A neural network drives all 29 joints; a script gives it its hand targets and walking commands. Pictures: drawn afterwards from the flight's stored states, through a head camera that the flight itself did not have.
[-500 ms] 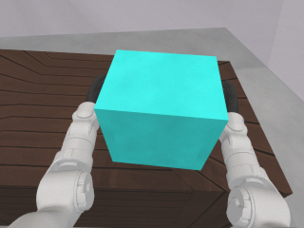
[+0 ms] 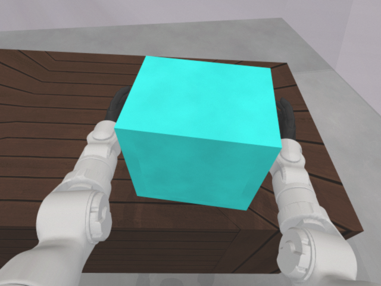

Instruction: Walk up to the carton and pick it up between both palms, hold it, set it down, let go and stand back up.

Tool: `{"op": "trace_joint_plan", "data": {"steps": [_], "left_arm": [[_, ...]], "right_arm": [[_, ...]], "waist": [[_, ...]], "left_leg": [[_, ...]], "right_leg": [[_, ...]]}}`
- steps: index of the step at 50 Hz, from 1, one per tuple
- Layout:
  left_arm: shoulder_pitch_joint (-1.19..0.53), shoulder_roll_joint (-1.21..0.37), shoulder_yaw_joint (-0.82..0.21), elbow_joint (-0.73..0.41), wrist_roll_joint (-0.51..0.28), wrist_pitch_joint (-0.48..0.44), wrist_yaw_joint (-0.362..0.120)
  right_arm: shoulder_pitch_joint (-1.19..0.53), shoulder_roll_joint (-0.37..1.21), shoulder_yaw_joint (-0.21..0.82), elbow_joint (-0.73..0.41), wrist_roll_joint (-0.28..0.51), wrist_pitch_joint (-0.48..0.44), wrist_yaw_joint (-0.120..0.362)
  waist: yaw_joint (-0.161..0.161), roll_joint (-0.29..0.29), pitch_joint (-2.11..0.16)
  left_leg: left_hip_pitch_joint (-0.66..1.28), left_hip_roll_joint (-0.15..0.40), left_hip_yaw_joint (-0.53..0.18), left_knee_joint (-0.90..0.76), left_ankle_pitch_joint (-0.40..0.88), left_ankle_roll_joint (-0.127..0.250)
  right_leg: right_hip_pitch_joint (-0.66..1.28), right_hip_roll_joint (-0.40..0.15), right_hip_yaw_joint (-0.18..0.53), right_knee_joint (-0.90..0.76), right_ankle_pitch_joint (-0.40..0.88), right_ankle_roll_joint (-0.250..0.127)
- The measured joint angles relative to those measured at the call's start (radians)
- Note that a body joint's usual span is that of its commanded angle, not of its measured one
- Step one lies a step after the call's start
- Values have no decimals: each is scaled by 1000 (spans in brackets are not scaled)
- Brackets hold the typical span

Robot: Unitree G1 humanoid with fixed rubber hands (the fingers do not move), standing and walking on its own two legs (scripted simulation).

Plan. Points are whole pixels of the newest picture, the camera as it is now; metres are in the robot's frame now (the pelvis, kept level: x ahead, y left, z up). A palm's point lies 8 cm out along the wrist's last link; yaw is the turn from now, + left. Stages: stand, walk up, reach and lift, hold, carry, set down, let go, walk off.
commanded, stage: set down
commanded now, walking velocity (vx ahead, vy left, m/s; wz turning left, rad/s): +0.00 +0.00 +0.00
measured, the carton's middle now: (198, 136) +0.43 -0.01 +0.06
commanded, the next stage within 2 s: none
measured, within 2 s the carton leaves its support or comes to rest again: rests again in 0.68 s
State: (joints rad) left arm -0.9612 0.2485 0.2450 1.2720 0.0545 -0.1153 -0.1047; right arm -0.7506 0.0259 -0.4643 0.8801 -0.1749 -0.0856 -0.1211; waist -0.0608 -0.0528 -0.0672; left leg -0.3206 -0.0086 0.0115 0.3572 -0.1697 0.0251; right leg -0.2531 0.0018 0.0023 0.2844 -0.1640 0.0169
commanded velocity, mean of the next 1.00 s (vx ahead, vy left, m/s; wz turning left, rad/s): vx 0.00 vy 0.00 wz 0.00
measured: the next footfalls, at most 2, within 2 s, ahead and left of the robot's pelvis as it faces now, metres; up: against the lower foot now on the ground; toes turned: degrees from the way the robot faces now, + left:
none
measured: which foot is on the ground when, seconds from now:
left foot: down 0.00-1.00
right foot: down 0.00-1.00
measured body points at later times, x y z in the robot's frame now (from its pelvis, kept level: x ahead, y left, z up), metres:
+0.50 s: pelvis -0.01 +0.00 -0.01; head +0.08 +0.03 +0.43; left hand +0.47 +0.17 +0.05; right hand +0.41 -0.19 +0.05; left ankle +0.00 +0.10 -0.75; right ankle -0.02 -0.13 -0.75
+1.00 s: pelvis -0.01 +0.00 -0.01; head +0.10 +0.03 +0.42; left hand +0.47 +0.17 +0.03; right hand +0.42 -0.19 +0.04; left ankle +0.00 +0.10 -0.75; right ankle -0.02 -0.13 -0.75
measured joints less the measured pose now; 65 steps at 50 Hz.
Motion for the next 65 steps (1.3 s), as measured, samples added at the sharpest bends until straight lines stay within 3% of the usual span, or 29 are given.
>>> {"op": "trace_joint_plan", "data": {"steps": [18, 40, 51, 65], "left_arm": [[-100, 45, -25, 175, 0, -104, -8], [-149, 54, -49, 301, -36, -257, 7], [-192, 76, -40, 367, -26, -290, 4], [-217, 78, -9, 365, 8, -289, 9]], "right_arm": [[-43, 36, -113, 61, -97, -75, 6], [-67, 10, -102, 133, -92, -194, -2], [-102, 9, -124, 179, -115, -220, -11], [-131, 9, -187, 195, -148, -242, 9]], "waist": [[-19, 4, -22], [-26, 24, -49], [-40, 15, -49], [-42, 15, -44]], "left_leg": [[-129, -1, 1, 23, 16, 4], [-292, 15, 6, 78, 9, -3], [-314, 13, 8, 83, 17, -1], [-349, 15, 16, 98, 23, 9]], "right_leg": [[-126, -5, -14, 23, 12, 3], [-290, 4, -28, 81, 5, -6], [-319, -2, -34, 101, 4, -6], [-343, -3, -35, 92, 25, 1]]}}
